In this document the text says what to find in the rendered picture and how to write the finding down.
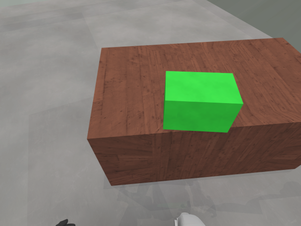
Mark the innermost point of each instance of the carton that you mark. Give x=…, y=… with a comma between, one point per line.
x=199, y=101

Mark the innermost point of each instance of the pedestal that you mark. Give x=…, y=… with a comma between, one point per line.
x=126, y=123

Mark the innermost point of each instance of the robot right thigh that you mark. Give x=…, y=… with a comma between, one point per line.
x=188, y=220

